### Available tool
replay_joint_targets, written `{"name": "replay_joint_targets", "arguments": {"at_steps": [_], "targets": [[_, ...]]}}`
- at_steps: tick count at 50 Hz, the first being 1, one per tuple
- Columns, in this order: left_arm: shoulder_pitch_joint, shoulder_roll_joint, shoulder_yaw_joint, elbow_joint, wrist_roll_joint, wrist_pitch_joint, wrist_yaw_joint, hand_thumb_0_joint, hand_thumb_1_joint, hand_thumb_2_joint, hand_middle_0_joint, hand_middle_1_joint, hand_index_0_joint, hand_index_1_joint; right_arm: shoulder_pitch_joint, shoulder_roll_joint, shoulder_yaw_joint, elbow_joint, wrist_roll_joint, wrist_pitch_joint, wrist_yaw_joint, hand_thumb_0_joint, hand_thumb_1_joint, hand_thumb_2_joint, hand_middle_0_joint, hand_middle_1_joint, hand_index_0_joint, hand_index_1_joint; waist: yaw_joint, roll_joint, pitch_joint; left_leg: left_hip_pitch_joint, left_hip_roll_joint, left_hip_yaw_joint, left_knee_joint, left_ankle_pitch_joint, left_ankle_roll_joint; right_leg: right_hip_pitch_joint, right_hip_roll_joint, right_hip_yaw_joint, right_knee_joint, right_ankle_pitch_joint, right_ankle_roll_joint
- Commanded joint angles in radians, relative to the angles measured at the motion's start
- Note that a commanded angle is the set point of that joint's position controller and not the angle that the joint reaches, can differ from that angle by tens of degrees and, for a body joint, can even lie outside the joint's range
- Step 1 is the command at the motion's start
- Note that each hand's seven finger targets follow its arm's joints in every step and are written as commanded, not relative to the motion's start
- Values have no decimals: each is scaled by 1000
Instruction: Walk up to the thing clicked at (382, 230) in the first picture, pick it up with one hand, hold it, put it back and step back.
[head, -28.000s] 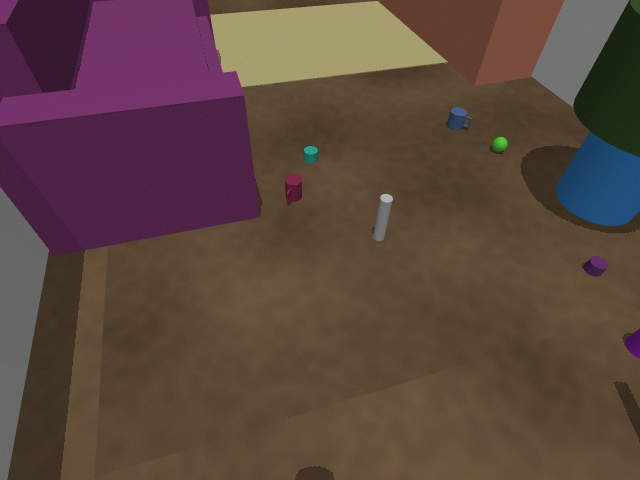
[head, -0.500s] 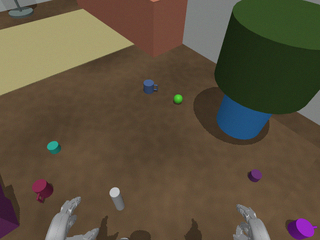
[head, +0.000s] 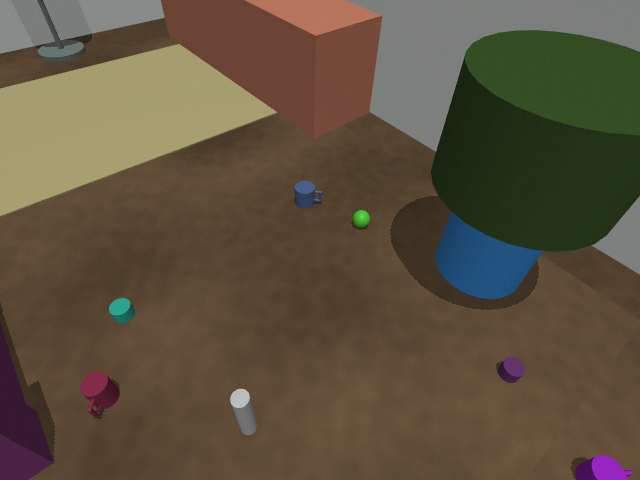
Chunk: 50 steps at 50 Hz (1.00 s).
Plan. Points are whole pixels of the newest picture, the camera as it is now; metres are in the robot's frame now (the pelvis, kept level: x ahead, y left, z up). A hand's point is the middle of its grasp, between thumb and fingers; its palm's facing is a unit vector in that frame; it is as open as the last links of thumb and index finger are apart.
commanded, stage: stand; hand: left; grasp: from the side
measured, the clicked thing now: (244, 413) +0.42 +0.19 -0.66
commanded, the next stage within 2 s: step back in 1.64 s
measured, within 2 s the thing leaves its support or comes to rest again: neither
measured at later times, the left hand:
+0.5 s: hand out of the picture +0.03 +0.24 -0.15, palm faces -0.01 -0.94 -0.34, open 7.4 cm
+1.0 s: hand out of the picture +0.08 +0.23 -0.15, palm faces -0.01 -0.94 -0.34, open 7.4 cm
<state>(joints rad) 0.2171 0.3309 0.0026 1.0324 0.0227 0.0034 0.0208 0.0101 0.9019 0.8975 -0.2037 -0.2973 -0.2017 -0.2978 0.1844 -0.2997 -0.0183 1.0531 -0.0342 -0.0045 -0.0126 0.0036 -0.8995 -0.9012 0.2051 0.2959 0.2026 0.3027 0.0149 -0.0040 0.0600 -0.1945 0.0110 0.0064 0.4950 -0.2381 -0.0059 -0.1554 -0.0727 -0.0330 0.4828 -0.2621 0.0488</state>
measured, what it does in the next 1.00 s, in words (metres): stands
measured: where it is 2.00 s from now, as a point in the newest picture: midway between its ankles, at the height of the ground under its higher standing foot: outside the picture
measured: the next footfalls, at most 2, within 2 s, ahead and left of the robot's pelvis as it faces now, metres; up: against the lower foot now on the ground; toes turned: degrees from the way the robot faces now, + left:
none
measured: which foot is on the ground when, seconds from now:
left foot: down 0.00-1.00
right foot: down 0.00-1.00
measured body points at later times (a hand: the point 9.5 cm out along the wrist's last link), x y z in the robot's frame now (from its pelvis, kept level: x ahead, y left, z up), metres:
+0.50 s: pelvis -0.01 -0.01 +0.01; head -0.01 -0.01 +0.46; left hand +0.04 +0.29 -0.13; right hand +0.05 -0.30 -0.13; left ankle +0.02 +0.12 -0.74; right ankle +0.00 -0.15 -0.74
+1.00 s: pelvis +0.01 -0.01 +0.01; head +0.01 -0.02 +0.46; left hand +0.08 +0.28 -0.12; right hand +0.08 -0.31 -0.13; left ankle +0.02 +0.12 -0.74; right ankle +0.00 -0.15 -0.74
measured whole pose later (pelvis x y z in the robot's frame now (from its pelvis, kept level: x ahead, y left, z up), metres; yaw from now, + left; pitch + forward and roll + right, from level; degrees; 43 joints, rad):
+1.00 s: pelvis +0.01 -0.01 +0.01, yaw +0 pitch -3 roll +0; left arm 0.11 0.33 0.00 1.15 0.01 -0.01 0.01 0.01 0.91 0.90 -0.20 -0.30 -0.20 -0.30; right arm 0.11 -0.33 0.00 1.15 -0.02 -0.01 -0.01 0.00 -0.90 -0.90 0.20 0.30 0.20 0.30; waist 0.00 0.01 0.05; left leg -0.12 0.03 0.00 0.34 -0.17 -0.03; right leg -0.09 -0.05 -0.04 0.35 -0.20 0.03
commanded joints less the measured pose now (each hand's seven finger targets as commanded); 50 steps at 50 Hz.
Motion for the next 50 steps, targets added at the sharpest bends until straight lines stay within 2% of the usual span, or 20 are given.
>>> {"name": "replay_joint_targets", "arguments": {"at_steps": [1,3,5,9,11,13,16,19,22,26,27,29,31,34,38,44,48,50], "targets": [[-61,183,37,-18,3,-29,12,0,900,900,-200,-300,-200,-301,-54,-211,-46,-31,8,-19,-10,0,-900,-900,200,300,200,300,-6,19,-25,7,89,-104,-174,60,23,3,-47,58,-132,54,-59],[-62,190,36,3,3,-29,13,0,900,900,-200,-300,-200,-301,-61,-205,-43,-17,8,-15,-8,0,-900,-900,200,300,200,300,-4,14,-16,1,88,-102,-185,57,25,18,-52,59,-147,55,-58],[-59,184,33,21,6,-28,10,0,900,900,-200,-300,-200,-301,-62,-206,-42,-6,9,-13,-6,0,-900,-900,200,300,200,300,-5,13,0,-6,86,-105,-201,10,23,2,-46,53,-162,17,-54],[-78,194,35,35,3,-32,9,0,900,900,-200,-300,-200,-301,-68,-203,-41,11,10,-15,-3,0,-900,-900,200,300,200,300,-8,10,-15,12,89,-101,-205,43,22,13,-59,66,-176,40,-55],[-87,188,34,44,4,-31,8,0,900,900,-200,-300,-200,-301,-69,-210,-41,18,10,-13,-3,0,-900,-900,200,300,200,300,-8,24,-11,-3,90,-102,-213,18,23,21,-57,63,-178,34,-53],[-79,188,34,57,6,-30,7,0,900,900,-200,-300,-200,-301,-77,-210,-41,20,11,-11,-2,0,-900,-900,200,300,200,300,-8,9,15,-10,88,-104,-219,-11,22,-2,-52,60,-191,-5,-50],[-90,194,34,59,5,-33,7,0,900,900,-200,-300,-200,-301,-77,-206,-40,24,11,-8,2,0,-900,-900,200,300,200,300,-10,-1,2,1,86,-96,-208,17,24,-1,-57,68,-204,-24,-50],[-88,200,38,67,3,-29,4,0,900,900,-200,-300,-200,-301,-74,-219,-40,29,11,-9,0,0,-900,-900,200,300,200,300,-9,35,-9,-24,90,-105,-227,-51,22,14,-54,67,-196,-28,-54],[-92,197,37,73,1,-32,4,0,900,900,-200,-300,-200,-301,-88,-212,-36,26,13,-13,1,0,-900,-900,200,300,200,300,-6,7,-24,7,94,-99,-210,40,24,20,-63,74,-194,30,-56],[-99,203,38,74,1,-31,2,0,900,900,-200,-300,-200,-301,-76,-219,-32,35,14,-9,1,0,-900,-900,200,300,200,300,-10,4,-1,-10,88,-99,-216,-10,22,0,-58,73,-206,-31,-54],[-96,202,39,74,0,-31,2,0,900,900,-200,-300,-200,-301,-84,-224,-33,31,14,-10,1,0,-900,-900,200,300,200,300,-8,6,-27,20,97,-97,-206,28,26,6,-64,77,-203,8,-58],[-103,205,39,74,-2,-32,2,0,900,900,-200,-300,-200,-301,-77,-218,-29,34,16,-11,2,0,-900,-900,200,300,200,300,-12,-10,-23,20,94,-93,-205,65,23,11,-63,76,-206,24,-57],[-106,199,37,75,-3,-34,2,0,900,900,-200,-300,-200,-301,-76,-226,-28,37,15,-16,0,0,-900,-900,200,300,200,300,-14,13,-47,43,99,-88,-199,113,23,25,-67,77,-197,101,-56],[-107,198,39,80,-6,-32,2,0,900,900,-200,-300,-200,-301,-84,-222,-24,42,17,-15,-2,0,-900,-900,200,300,200,300,-9,7,-40,37,101,-89,-208,116,22,39,-63,69,-194,101,-56],[-110,196,38,81,-5,-33,1,0,900,900,-200,-300,-200,-301,-88,-230,-24,44,19,-19,-4,0,-900,-900,200,300,200,300,-10,10,-71,73,111,-83,-195,219,20,58,-66,66,-186,190,-51],[-130,202,41,81,-9,-30,-1,0,900,900,-200,-300,-200,-301,-87,-230,-21,50,19,-16,-3,0,-900,-900,200,300,200,300,-17,6,-45,59,107,-77,-217,169,12,47,-63,66,-196,152,-50],[-130,203,42,78,-8,-33,-3,0,900,900,-200,-300,-200,-301,-95,-238,-23,48,19,-19,-3,0,-900,-900,200,300,200,300,-14,10,-67,74,112,-74,-209,226,12,66,-68,69,-197,209,-50],[-132,198,42,80,-8,-31,-2,0,900,900,-200,-300,-200,-301,-103,-233,-22,48,19,-20,-4,0,-900,-900,200,300,200,300,-12,14,-61,70,113,-76,-216,199,12,67,-66,65,-198,188,-50]]}}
